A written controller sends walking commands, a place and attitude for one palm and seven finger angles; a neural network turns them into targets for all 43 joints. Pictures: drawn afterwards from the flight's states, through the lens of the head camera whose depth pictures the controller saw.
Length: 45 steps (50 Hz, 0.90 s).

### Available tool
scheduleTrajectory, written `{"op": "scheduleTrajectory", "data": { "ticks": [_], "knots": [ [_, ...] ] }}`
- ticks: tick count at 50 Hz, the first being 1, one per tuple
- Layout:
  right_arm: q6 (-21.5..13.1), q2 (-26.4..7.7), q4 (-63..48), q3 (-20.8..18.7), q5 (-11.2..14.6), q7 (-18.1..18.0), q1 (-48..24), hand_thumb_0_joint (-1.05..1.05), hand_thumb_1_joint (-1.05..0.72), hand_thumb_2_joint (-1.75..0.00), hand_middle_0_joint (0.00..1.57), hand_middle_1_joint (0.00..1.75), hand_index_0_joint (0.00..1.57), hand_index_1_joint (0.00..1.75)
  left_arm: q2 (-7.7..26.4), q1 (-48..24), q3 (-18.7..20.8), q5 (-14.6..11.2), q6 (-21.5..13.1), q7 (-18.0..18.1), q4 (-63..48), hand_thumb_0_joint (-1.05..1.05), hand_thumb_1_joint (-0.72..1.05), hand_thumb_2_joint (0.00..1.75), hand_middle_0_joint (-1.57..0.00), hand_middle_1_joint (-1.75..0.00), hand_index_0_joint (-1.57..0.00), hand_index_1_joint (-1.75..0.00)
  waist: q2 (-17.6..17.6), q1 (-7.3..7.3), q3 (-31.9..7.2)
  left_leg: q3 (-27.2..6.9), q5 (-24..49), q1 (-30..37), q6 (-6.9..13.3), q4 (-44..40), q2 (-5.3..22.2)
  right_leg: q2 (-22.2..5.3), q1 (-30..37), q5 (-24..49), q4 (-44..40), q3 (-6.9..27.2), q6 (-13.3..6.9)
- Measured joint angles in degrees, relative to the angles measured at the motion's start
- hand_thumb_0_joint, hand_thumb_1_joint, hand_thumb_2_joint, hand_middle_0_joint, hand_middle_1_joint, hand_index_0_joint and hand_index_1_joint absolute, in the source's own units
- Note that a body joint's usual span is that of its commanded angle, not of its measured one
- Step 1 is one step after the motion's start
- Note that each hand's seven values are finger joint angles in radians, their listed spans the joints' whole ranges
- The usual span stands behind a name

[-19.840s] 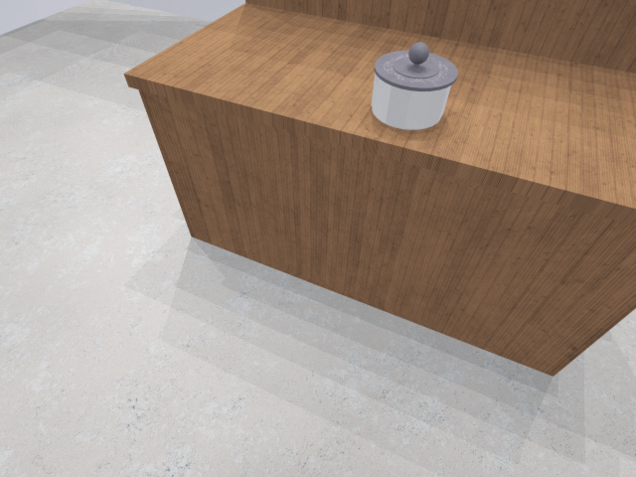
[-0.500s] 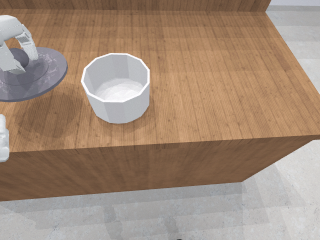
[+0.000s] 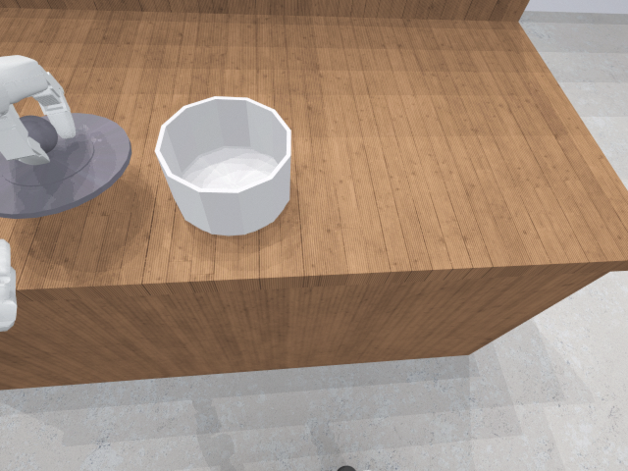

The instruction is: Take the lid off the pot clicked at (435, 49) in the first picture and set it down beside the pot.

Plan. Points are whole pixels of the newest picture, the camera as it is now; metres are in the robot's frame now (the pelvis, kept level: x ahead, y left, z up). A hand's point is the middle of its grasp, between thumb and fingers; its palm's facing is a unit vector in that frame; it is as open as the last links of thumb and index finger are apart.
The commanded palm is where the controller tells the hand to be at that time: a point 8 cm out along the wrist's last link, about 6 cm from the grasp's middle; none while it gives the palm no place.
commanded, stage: lower the lid onto the table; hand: left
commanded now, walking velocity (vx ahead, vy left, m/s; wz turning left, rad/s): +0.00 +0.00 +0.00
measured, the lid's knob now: (34, 135) +0.52 +0.30 +0.11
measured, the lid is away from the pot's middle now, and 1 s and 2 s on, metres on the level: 0.22 0.23 0.22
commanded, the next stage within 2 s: open the fingers wide in 1.00 s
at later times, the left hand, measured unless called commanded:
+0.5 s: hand (38, 152) +0.50 +0.30 +0.10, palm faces -0.50 -0.12 -0.86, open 7.1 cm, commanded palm +0.55 +0.30 +0.15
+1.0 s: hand (50, 168) +0.50 +0.30 +0.06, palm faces -0.53 -0.13 -0.84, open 7.1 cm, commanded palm +0.57 +0.30 +0.12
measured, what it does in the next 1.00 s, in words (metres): stands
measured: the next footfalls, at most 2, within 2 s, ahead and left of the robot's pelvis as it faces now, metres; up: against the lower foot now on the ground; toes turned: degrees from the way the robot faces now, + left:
none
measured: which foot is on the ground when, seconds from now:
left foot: down 0.00-1.00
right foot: down 0.00-1.00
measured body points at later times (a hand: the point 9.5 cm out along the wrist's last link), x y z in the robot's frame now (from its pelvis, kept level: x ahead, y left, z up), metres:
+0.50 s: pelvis +0.00 +0.01 -0.01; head +0.10 +0.03 +0.43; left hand +0.52 +0.30 +0.15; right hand -0.05 -0.26 -0.12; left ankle -0.05 +0.08 -0.73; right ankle -0.01 -0.15 -0.73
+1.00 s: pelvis -0.01 +0.01 -0.02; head +0.12 +0.03 +0.41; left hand +0.53 +0.31 +0.11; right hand -0.06 -0.27 -0.12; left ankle -0.05 +0.08 -0.73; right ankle -0.01 -0.15 -0.73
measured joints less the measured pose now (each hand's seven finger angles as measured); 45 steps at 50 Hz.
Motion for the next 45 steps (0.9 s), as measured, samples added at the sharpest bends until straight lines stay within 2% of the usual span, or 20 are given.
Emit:
{"op": "scheduleTrajectory", "data": {
  "ticks": [12,20,30,45],
  "knots": [
    [-0.1,0.3,0.6,0.5,0.4,-0.9,1.2,0.00,-0.90,-0.90,0.20,0.30,0.20,0.30,0.5,1.0,-0.8,-0.4,-1.5,0.3,1.0,0.01,0.33,0.63,-0.67,-0.96,-0.68,-0.98,0.1,-0.25,-0.3,0.2,-1.0,-2.6,0.3,2.8,0.1,0.1,-2.5,-0.6,2.2,0.1,0.3],
    [-0.7,0.6,0.7,0.5,0.2,-1.5,2.4,0.00,-0.90,-0.90,0.21,0.30,0.20,0.30,0.4,2.1,0.4,0.2,-2.6,1.2,-0.2,0.01,0.33,0.63,-0.67,-0.96,-0.68,-0.98,0.2,-0.81,-0.5,0.4,-1.7,-4.1,0.6,4.2,0.1,0.1,-3.8,-1.0,3.2,0.4,0.5],
    [-0.5,1.1,0.8,0.6,-0.3,-0.9,3.3,0.00,-0.90,-0.90,0.21,0.30,0.21,0.30,0.1,0.1,0.6,1.7,-1.7,2.4,2.7,0.01,0.33,0.63,-0.67,-0.96,-0.68,-0.98,0.4,-1.52,-1.0,0.6,-2.2,-6.3,0.8,5.4,0.1,0.1,-5.9,-1.3,4.2,0.5,0.5],
    [0.5,1.1,0.2,1.1,-0.1,-1.5,2.9,0.00,-0.90,-0.90,0.21,0.30,0.21,0.30,2.3,0.6,2.0,2.3,-2.1,2.8,3.5,0.01,0.33,0.63,-0.67,-0.96,-0.68,-0.98,0.3,-2.62,-1.2,0.4,-3.7,-10.2,0.4,9.0,1.0,0.9,-9.7,-2.4,7.2,0.3,0.5]
  ]
}}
